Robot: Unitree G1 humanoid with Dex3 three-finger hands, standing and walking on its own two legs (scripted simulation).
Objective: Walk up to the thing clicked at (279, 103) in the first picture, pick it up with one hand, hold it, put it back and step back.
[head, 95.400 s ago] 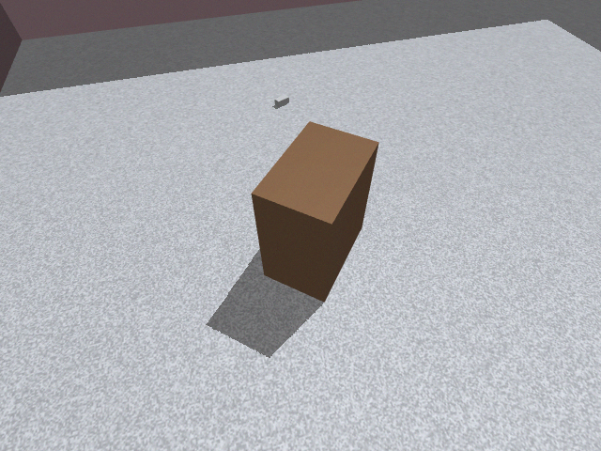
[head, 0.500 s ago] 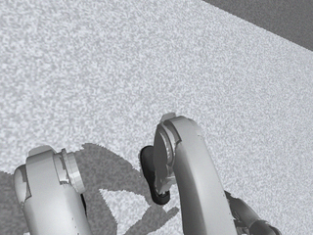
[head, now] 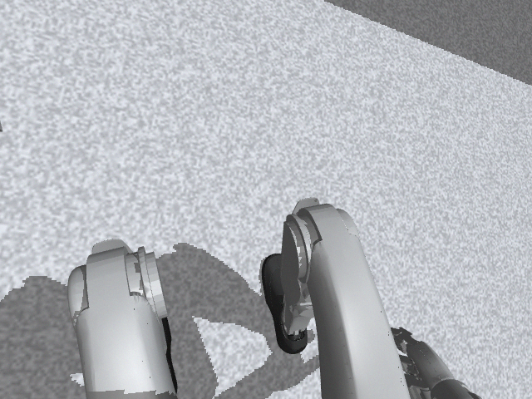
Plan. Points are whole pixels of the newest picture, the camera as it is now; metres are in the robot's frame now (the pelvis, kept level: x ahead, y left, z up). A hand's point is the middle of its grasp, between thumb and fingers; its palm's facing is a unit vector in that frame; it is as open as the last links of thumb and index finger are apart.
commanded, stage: lift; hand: left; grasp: from above
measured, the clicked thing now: out of the picture +0.50 +0.36 -0.19
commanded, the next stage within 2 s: hold in 1.76 s
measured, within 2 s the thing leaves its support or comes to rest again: neither
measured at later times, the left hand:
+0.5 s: hand out of the picture +0.43 +0.36 -0.06, palm faces -0.47 -0.11 -0.88, open 6.8 cm
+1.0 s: hand out of the picture +0.36 +0.31 +0.14, palm faces -0.42 -0.13 -0.90, open 6.9 cm
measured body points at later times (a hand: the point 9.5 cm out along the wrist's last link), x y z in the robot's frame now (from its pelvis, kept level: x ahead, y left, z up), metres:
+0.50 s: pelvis +0.00 +0.00 +0.06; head +0.22 +0.08 +0.44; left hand +0.45 +0.36 -0.01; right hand +0.09 -0.28 -0.05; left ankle +0.08 +0.12 -0.29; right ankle +0.12 -0.14 -0.29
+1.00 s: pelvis +0.01 -0.01 +0.21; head +0.16 +0.03 +0.64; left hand +0.38 +0.32 +0.20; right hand +0.17 -0.25 +0.09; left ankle +0.07 +0.12 -0.29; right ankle +0.12 -0.14 -0.29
